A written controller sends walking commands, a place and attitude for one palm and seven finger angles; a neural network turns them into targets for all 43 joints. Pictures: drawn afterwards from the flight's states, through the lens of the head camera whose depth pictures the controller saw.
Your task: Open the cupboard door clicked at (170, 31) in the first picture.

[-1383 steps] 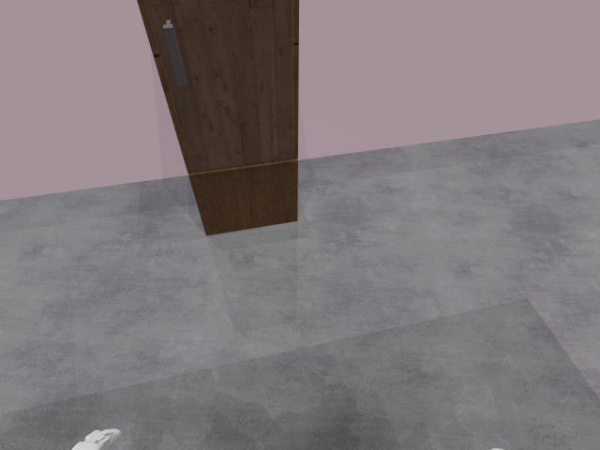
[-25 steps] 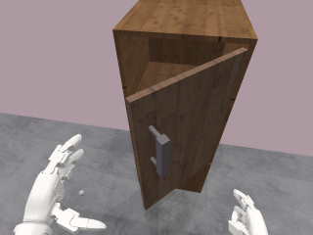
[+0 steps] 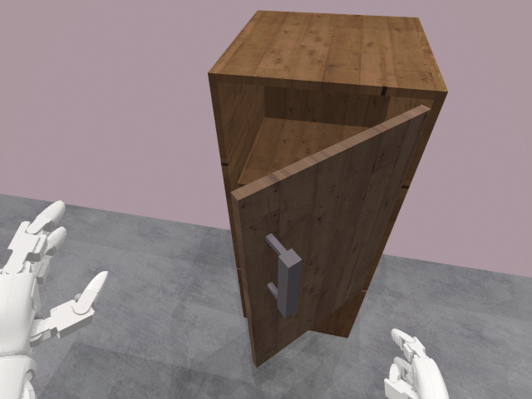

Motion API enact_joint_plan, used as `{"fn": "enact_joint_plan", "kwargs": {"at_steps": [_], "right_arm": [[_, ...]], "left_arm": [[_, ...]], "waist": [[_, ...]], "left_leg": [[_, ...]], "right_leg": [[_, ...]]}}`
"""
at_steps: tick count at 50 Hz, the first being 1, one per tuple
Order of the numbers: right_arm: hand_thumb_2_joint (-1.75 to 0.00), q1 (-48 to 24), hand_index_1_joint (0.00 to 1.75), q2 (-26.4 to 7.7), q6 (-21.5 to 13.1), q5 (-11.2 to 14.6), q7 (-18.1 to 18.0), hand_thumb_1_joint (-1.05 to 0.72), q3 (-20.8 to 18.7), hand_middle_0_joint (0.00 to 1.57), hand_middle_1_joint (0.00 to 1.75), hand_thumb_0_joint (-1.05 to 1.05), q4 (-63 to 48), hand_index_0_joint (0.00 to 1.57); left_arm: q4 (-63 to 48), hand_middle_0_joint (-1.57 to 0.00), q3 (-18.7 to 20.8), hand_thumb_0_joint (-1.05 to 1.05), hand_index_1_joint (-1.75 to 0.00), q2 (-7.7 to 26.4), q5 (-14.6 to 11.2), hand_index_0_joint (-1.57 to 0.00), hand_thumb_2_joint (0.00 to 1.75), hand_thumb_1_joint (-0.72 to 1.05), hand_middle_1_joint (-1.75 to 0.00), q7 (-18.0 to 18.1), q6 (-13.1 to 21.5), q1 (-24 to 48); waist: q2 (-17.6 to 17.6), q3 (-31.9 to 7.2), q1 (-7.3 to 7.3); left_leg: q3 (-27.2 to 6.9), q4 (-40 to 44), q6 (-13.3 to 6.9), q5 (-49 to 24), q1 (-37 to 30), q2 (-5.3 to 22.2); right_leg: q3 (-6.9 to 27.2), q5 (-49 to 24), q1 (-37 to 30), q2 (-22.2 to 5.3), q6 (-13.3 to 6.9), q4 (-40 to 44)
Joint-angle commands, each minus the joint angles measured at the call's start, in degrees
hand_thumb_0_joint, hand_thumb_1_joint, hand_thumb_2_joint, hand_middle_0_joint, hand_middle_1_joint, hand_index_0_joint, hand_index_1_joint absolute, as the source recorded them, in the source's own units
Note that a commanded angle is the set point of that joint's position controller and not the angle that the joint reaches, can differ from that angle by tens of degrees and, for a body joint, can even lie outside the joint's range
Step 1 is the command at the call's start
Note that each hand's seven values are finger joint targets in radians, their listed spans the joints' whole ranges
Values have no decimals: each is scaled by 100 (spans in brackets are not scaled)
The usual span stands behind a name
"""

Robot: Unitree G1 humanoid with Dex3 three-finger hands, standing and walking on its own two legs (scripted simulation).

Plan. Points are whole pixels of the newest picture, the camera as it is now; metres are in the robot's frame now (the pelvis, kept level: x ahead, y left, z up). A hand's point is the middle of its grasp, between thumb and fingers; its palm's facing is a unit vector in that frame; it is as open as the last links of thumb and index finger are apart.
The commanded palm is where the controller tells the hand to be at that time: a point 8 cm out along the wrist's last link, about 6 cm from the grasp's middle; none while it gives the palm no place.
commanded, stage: draw the hand back to the body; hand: left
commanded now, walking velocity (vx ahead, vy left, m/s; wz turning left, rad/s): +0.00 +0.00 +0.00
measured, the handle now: (280, 276) +0.30 +0.02 +0.04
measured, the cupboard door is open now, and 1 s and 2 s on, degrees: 46 46 46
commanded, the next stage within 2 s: step back with the hand held close in 0.46 s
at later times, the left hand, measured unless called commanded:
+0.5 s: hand (73, 295) +0.18 +0.24 +0.16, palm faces +0.42 -0.82 -0.39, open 7.5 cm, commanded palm +0.13 +0.28 +0.18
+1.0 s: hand (66, 305) +0.17 +0.24 +0.15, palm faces +0.31 -0.81 -0.50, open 7.4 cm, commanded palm +0.11 +0.29 +0.18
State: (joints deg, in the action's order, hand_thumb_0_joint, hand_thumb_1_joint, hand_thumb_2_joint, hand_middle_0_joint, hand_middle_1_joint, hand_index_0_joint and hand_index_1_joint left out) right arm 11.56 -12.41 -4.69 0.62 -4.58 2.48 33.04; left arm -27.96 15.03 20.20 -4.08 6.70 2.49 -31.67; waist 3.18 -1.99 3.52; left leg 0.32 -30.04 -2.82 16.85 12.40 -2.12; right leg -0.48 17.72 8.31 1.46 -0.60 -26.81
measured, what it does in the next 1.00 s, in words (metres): stands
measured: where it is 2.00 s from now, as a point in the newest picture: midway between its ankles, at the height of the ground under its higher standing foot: outside the picture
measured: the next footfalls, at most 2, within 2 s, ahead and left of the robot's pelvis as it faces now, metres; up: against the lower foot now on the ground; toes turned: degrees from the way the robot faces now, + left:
right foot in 1.98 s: -0.35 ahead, -0.09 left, +0.00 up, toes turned -6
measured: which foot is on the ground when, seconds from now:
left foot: down 0.00-1.00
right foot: down 0.00-1.00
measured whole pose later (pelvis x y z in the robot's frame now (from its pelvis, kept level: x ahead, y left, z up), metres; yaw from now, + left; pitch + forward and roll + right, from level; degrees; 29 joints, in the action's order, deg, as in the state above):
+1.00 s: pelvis -0.04 -0.01 +0.00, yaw -2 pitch +0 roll -1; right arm 9.5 -13.8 2.2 1.5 -4.6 -1.5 31.3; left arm -27.7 22.0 25.1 -3.8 7.0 7.6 -33.2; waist 1.4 1.0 -0.1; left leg 2.0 -27.2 -2.3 11.8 16.0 -0.3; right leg 1.1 11.8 12.6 3.1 -1.0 -24.1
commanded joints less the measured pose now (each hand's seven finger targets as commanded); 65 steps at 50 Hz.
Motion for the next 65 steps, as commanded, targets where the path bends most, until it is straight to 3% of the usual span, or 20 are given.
{"fn": "enact_joint_plan", "kwargs": {"at_steps": [1, 4, 6, 8, 12, 15, 28, 29, 30, 31, 34, 37, 41, 42, 46, 47, 53, 60, 62, 65], "right_arm": [[-90, -698, 30, -651, -279, 31, -51, -90, -274, 20, 30, 0, -861, 20], [-90, -700, 30, -663, -269, 33, -39, -90, -300, 20, 30, 0, -796, 20], [-90, -715, 30, -666, -263, 34, -7, -90, -307, 20, 30, 0, -773, 20], [-90, -726, 30, -706, -244, 31, 13, -90, -335, 20, 30, 0, -775, 20], [-90, -794, 30, -728, -238, 28, -11, -90, -359, 20, 30, 0, -776, 20], [-90, -801, 30, -663, -271, 29, -31, -90, -339, 20, 30, 0, -767, 20], [-90, -835, 30, -647, -338, 17, -41, -90, -353, 20, 30, 0, -662, 20], [-90, -829, 30, -662, -328, 25, -52, -90, -355, 20, 30, 0, -636, 20], [-90, -691, 30, -794, -218, 88, -36, -90, -401, 20, 30, 0, -791, 20], [-90, -715, 30, -739, -135, 55, -34, -90, -413, 20, 30, 0, -671, 20], [-90, -728, 30, -805, 22, 52, 8, -90, -471, 20, 30, 0, -755, 20], [-90, -784, 30, -826, 160, 64, -3, -90, -514, 20, 30, 0, -846, 20], [-90, -770, 30, -767, 332, 94, -8, -90, -555, 20, 30, 0, -994, 20], [-90, -809, 30, -786, 355, 91, -31, -90, -573, 20, 30, 0, -982, 20], [-90, -752, 30, -758, 416, 110, -34, -90, -580, 20, 30, 0, -1101, 20], [-90, -769, 30, -780, 414, 101, -52, -90, -597, 20, 30, 0, -1088, 20], [-90, -680, 30, -805, 327, 92, -52, -90, -592, 20, 30, 0, -1091, 20], [-90, -554, 30, -916, 54, 41, -48, -90, -585, 20, 30, 0, -1110, 20], [-90, -546, 30, -961, -49, 3, -70, -90, -593, 20, 30, 0, -1065, 20], [-90, -496, 30, -875, -188, -25, -51, -90, -598, 20, 30, 0, -1037, 20]], "left_arm": [[-1117, -20, 1010, 0, -30, 1021, -30, -20, 86, 80, -30, 133, 384, 536], [-1080, -20, 1221, 0, -30, 1136, -56, -20, 90, 90, -30, 143, 431, 670], [-856, -20, 980, 0, -30, 862, -61, -20, 90, 90, -30, 96, 407, 541], [-755, -20, 876, 0, -30, 783, -66, -20, 90, 90, -30, 73, 394, 490], [-942, -20, 1054, 0, -30, 1046, -37, -20, 90, 90, -30, 86, 438, 664], [-1066, -20, 1056, 0, -30, 1044, -40, -20, 90, 90, -30, 97, 479, 690], [-882, -20, 1069, 0, -30, 1041, -58, -20, 90, 90, -30, 84, 531, 667], [-873, -20, 1136, 0, -30, 1139, -63, -20, 90, 90, -30, 99, 539, 1005], [-968, -20, 1905, 0, -30, 1845, -27, -20, 90, 90, -30, 137, 741, 1518], [-445, -20, 1544, 0, -30, 1366, -28, -20, 90, 90, -30, 68, 768, 974], [-315, -20, 1196, 0, -30, 1058, 21, -20, 90, 90, -30, -2, 822, 582], [-505, -20, 1209, 0, -30, 1152, 40, -20, 90, 90, -30, 37, 810, 412], [-762, -20, 1471, 0, -30, 1386, 30, -20, 90, 90, -30, 118, 799, 180], [-870, -20, 1623, 0, -30, 1554, 34, -20, 90, 90, -30, 154, 822, 158], [-1140, -20, 1650, 0, -30, 1528, 23, -20, 90, 90, -30, 214, 859, -56], [-1204, -20, 1710, 0, -30, 1596, 30, -20, 90, 90, -30, 236, 876, -78], [-1133, -20, 1640, 0, -30, 1459, 80, -20, 90, 90, -30, 286, 942, -151], [-1227, -20, 1616, 0, -30, 1323, 265, -20, 90, 90, -30, 317, 1153, 187], [-1281, -20, 1725, 0, -30, 1381, 341, -20, 90, 90, -30, 331, 1223, 304], [-1349, -20, 1741, 0, -30, 1284, 381, -20, 90, 90, -30, 297, 1259, 422]], "waist": [[81, -318, -21], [144, -387, -16], [187, -212, -44], [-44, -183, -50], [-76, -289, -9], [136, -310, -14], [52, -223, -6], [-71, -222, -38], [-114, 123, -218], [-290, 29, -268], [-235, -237, -288], [-125, -481, -274], [-483, -740, -289], [-308, -824, -271], [-115, -905, -306], [94, -915, -296], [86, -510, -334], [301, -74, -385], [684, -95, -359], [710, -203, -339]], "left_leg": [[-226, 617, 238, -1754, -506, 370], [-192, 643, 237, -1856, -587, 366], [-175, 676, 233, -1832, -597, 364], [-196, 721, 216, -1795, -573, 372], [-151, 726, 164, -1594, -597, 333], [-115, 733, 166, -1481, -624, 291], [-61, 728, 138, -1498, -741, 269], [-53, 713, 128, -1490, -755, 262], [-211, 540, 2, -1124, -520, 348], [-229, 394, -4, -1111, -613, 329], [-194, 451, 43, -1626, -669, 387], [-151, 515, 49, -2083, -698, 461], [-130, 459, 65, -2326, -525, 519], [-123, 463, 64, -2379, -491, 516], [-189, 462, 65, -2348, -189, 575], [-220, 495, 54, -2301, -79, 605], [-447, 825, -16, -848, 737, 709], [-909, 1319, -263, 1816, 2391, 950], [-1258, 1736, -387, 2422, 2960, 1209], [-1464, 1841, -524, 2629, 3251, 1486]], "right_leg": [[-84, -1361, 102, -74, -77, 437], [-70, -1477, 2, -80, -80, 501], [-84, -1438, 86, -77, -58, 544], [-92, -1437, 35, -77, -51, 575], [-52, -1438, -61, -68, -60, 645], [-27, -1399, -75, -83, -63, 666], [28, -1510, -88, -93, -45, 786], [43, -1518, -48, -86, -38, 809], [718, -1779, 415, -337, -33, 1134], [777, -1993, 427, -474, -45, 1158], [599, -2500, 275, -474, 12, 949], [461, -2785, 166, -451, 70, 786], [458, -3063, 28, -432, 97, 570], [443, -3161, -49, -455, 83, 518], [493, -3062, -134, -402, 78, 292], [465, -2988, -199, -414, 81, 244], [524, -1606, -54, -237, 94, 237], [557, -182, -421, -51, 114, -233], [359, -296, -851, 141, 160, -879], [295, -468, -1119, 320, 194, -1583]]}}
